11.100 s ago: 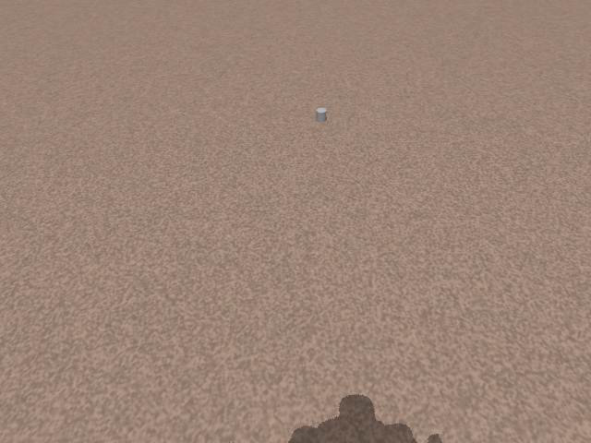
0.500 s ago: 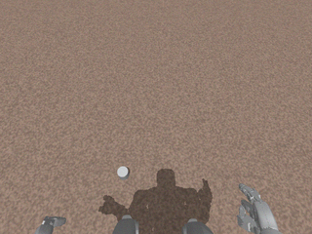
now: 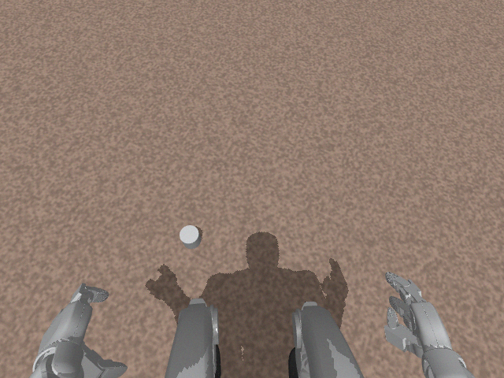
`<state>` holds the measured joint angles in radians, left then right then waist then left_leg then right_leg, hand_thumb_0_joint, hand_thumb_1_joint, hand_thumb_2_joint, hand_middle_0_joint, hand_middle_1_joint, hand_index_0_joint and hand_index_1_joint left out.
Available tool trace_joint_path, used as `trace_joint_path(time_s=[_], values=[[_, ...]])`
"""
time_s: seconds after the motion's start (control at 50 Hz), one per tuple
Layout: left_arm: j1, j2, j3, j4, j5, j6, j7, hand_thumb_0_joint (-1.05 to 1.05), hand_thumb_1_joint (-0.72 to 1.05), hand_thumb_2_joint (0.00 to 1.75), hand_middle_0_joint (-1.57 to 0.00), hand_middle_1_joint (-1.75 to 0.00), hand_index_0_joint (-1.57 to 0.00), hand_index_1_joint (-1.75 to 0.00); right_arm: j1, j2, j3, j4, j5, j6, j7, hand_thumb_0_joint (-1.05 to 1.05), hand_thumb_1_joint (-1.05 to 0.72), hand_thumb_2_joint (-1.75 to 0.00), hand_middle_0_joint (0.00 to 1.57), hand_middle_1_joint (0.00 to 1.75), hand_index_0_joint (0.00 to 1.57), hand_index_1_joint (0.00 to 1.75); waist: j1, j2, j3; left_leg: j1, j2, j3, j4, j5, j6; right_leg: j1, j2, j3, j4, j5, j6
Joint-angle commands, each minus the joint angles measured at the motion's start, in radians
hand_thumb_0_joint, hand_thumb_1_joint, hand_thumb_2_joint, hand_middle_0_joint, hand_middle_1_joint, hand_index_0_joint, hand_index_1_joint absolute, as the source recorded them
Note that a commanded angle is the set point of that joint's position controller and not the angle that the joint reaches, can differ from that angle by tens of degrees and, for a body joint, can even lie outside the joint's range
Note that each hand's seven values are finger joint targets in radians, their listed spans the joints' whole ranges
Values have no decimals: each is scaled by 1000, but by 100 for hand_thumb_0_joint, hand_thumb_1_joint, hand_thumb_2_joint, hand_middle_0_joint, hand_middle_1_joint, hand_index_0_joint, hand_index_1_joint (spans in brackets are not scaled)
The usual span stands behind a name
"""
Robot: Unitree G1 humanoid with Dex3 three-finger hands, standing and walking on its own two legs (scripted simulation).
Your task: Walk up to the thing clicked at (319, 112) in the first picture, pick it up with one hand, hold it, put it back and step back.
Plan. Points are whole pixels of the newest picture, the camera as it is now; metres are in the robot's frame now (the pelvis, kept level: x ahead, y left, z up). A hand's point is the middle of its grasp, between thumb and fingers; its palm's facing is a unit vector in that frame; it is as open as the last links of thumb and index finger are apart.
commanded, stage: rise first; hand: left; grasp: from above
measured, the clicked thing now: (190, 237) +0.50 +0.19 -0.56
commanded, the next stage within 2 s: none
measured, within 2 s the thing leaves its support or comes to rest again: neither
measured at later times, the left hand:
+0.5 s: hand (143, 272) +0.35 +0.26 -0.32, palm faces -0.46 -0.21 -0.86, open 13.7 cm
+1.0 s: hand (156, 251) +0.42 +0.26 -0.39, palm faces -0.44 +0.00 -0.90, open 13.9 cm
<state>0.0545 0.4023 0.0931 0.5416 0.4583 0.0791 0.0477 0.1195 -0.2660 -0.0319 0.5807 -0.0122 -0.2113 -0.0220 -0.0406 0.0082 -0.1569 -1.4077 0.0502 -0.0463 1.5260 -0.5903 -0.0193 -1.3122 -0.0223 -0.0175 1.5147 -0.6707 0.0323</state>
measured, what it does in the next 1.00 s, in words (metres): lowers itself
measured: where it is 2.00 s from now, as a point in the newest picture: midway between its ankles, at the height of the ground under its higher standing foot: outside the picture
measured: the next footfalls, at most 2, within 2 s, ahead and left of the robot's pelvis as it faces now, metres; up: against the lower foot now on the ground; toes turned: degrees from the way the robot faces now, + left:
none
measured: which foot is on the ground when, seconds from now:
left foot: down 0.00-1.00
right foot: down 0.00-1.00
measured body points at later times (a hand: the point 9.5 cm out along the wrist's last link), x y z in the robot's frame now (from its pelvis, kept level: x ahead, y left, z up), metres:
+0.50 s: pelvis -0.06 -0.01 -0.18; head +0.15 +0.02 +0.22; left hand +0.37 +0.27 -0.27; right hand +0.03 -0.29 -0.31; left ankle +0.05 +0.13 -0.56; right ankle +0.02 -0.14 -0.56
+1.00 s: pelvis -0.06 +0.00 -0.24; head +0.18 +0.05 +0.15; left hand +0.43 +0.25 -0.34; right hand -0.02 -0.28 -0.35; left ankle +0.05 +0.13 -0.56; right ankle +0.02 -0.14 -0.56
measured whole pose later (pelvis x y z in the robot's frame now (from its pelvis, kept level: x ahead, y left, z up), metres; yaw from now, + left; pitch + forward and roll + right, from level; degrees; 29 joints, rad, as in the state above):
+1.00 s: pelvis -0.06 +0.00 -0.24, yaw -7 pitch +34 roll -8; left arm -0.90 0.70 0.06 1.34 1.25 -0.20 0.35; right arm 0.13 -0.25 0.01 0.78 -0.12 -0.04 0.09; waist -0.18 -0.02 -0.07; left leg -2.27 0.05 -0.15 2.28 -0.61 -0.02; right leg -2.14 0.03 -0.05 2.25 -0.71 0.05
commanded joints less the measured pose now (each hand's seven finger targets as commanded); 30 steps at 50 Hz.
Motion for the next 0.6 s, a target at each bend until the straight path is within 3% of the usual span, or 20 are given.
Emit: trace_joint_path(time_s=[0.0, 0.04, 0.06, 0.12, 0.14, 0.16, 0.18, 0.22, 0.24, 0.28, 0.32, 0.4, 0.44, 0.5, 0.58], values=[[-218, 227, 74, -19, 118, -103, 67, 0, -53, 98, -10, -103, -9, -104, 29, -167, -73, -52, 12, -41, -1, 0, -87, -89, 20, 30, 20, 30, -12, 100, -399, 241, -22, -10, -78, 168, 21, -78, 42, -21, -38, 220, -59], [-257, 279, 105, 41, 171, -120, 94, 0, -55, 99, -8, -106, -8, -107, 34, -172, -75, -35, 15, -31, 5, 0, -89, -90, 20, 30, 20, 30, 16, 109, -442, 196, -24, -7, -27, 184, 22, -116, 40, -20, 6, 227, -60], [-269, 273, 99, 56, 195, -127, 104, 0, -54, 99, -9, -105, -8, -106, 37, -172, -78, -32, 16, -25, 10, 0, -88, -90, 20, 30, 20, 30, 24, 111, -484, 184, -27, 2, 6, 208, 24, -131, 45, -19, 27, 244, -61], [-394, 260, 66, 104, 245, -138, 125, 0, -54, 99, -9, -106, -9, -107, 58, -175, -83, 0, 12, -13, 25, 0, -88, -90, 20, 30, 20, 30, 10, 103, -561, 146, -28, 16, 94, 272, 30, -161, 47, -23, 76, 298, -58], [-428, 269, 68, 128, 265, -142, 131, 0, -52, 99, -9, -106, -8, -106, 69, -179, -85, 14, 10, -9, 28, 0, -86, -89, 20, 30, 20, 30, 8, 103, -571, 125, -27, 15, 119, 274, 30, -179, 47, -27, 97, 299, -58], [-505, 322, 82, 119, 286, -151, 138, 0, -50, 98, -11, -103, -10, -104, 75, -183, -89, 28, 8, -4, 30, 0, -87, -89, 20, 30, 20, 30, 10, 104, -609, 111, -26, 20, 154, 283, 34, -186, 48, -26, 115, 309, -55], [-554, 356, 90, 152, 309, -156, 143, 0, -49, 98, -11, -102, -11, -102, 78, -186, -89, 37, 3, 1, 33, 0, -86, -89, 20, 30, 20, 30, 4, 89, -621, 70, -25, 20, 183, 253, 36, -200, 50, -28, 130, 290, -54], [-628, 331, 54, 234, 349, -172, 146, 0, -48, 97, -15, -98, -13, -99, 92, -179, -86, 55, -2, 10, 40, 0, -87, -90, 20, 30, 20, 30, -15, 62, -602, -6, -25, 26, 231, 199, 41, -228, 50, -30, 152, 253, -52], [-678, 377, 74, 237, 366, -185, 151, 0, -46, 96, -15, -96, -14, -98, 99, -185, -89, 62, -5, 14, 41, 0, -86, -89, 20, 30, 20, 30, -7, 56, -627, -23, -23, 25, 252, 179, 41, -246, 52, -32, 167, 234, -53], [-763, 386, 59, 282, 402, -203, 158, 0, -47, 97, -14, -98, -13, -99, 116, -188, -87, 74, -14, 23, 46, 0, -86, -89, 20, 30, 20, 30, -22, 76, -647, -57, -21, 26, 288, 150, 39, -274, 53, -38, 200, 212, -53], [-785, 398, 54, 340, 434, -218, 166, 0, -46, 96, -15, -97, -14, -98, 120, -188, -90, 79, -17, 35, 50, 0, -86, -89, 20, 30, 20, 30, -14, 48, -640, -101, -22, 27, 304, 99, 40, -292, 57, -49, 211, 154, -55], [-922, 445, 44, 375, 495, -240, 187, 0, -46, 96, -15, -96, -14, -98, 138, -195, -86, 91, -27, 60, 55, 0, -87, -89, 20, 30, 20, 30, -31, 95, -629, -156, -25, 29, 337, 14, 38, -366, 64, -58, 243, 58, -60], [-954, 498, 70, 409, 537, -242, 209, 0, -49, 98, -12, -99, -12, -100, 139, -197, -82, 104, -31, 75, 54, 0, -87, -89, 20, 30, 20, 30, -22, 112, -642, -156, -24, 29, 357, 12, 36, -393, 69, -66, 270, 50, -65], [-1055, 493, 43, 436, 578, -248, 235, 0, -50, 99, -12, -97, -11, -98, 155, -199, -71, 115, -42, 98, 60, 0, -88, -90, 20, 30, 20, 30, -63, 115, -617, -202, -23, 23, 392, 1, 42, -434, 70, -76, 298, 52, -63], [-1065, 519, 46, 545, 628, -247, 258, 0, -48, 97, -15, -92, -14, -93, 158, -198, -58, 130, -54, 121, 67, 0, -89, -90, 20, 30, 20, 30, -72, 128, -538, -265, -26, 16, 410, -53, 43, -505, 73, -89, 335, -2, -69]])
